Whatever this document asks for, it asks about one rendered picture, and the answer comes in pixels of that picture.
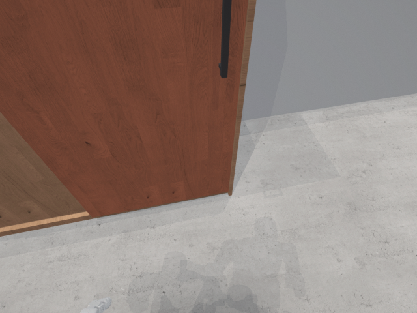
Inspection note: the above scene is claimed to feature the left robot hand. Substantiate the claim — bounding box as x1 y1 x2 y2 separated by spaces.
80 297 112 313

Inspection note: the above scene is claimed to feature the wardrobe door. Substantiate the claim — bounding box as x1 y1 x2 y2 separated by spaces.
0 112 86 228
0 0 248 218

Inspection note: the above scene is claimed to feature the handle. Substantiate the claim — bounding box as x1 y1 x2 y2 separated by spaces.
219 0 232 78

